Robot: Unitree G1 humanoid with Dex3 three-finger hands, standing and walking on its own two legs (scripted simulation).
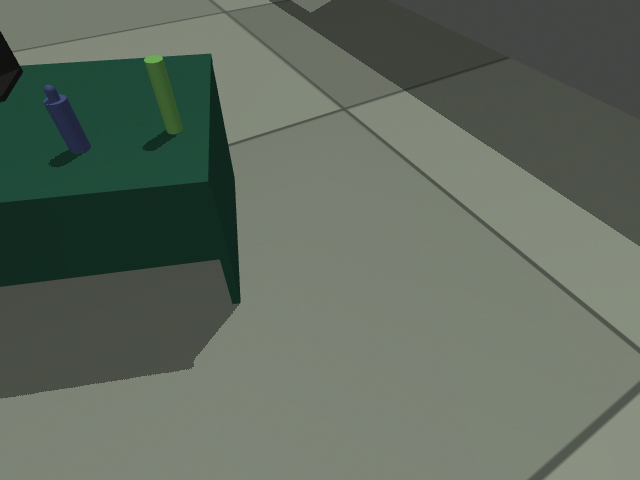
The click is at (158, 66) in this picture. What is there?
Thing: slim round
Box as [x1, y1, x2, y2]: [144, 55, 182, 133]
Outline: 148,56 144,59 166,130 169,133 177,133 182,130 182,127 162,57 158,55
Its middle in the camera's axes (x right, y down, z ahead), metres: -0.43 -0.40 +1.09
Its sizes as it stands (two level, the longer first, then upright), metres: 0.047 0.047 0.208
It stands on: a support 0.60 m high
